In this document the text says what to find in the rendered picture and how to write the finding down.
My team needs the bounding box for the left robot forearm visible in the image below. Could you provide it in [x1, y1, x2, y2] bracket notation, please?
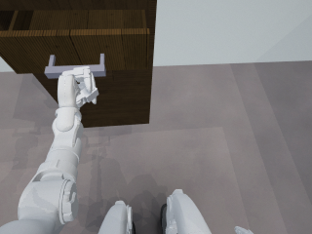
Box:
[18, 106, 84, 220]

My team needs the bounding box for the handle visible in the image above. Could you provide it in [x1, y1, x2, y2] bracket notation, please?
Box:
[44, 54, 106, 79]
[76, 73, 114, 84]

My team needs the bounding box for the robot left upper arm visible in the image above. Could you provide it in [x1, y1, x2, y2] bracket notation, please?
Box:
[0, 179, 79, 234]

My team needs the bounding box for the drawer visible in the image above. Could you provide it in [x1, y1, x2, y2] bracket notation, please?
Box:
[0, 10, 150, 74]

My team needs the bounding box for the cabinet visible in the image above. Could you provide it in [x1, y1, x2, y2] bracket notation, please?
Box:
[0, 0, 157, 128]

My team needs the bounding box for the left robot hand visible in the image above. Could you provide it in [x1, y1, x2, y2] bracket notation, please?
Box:
[58, 66, 99, 110]

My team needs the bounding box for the right robot shin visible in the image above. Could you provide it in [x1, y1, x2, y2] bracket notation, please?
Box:
[165, 189, 183, 234]

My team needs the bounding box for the robot left thigh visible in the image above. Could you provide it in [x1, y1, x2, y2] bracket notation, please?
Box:
[98, 204, 133, 234]

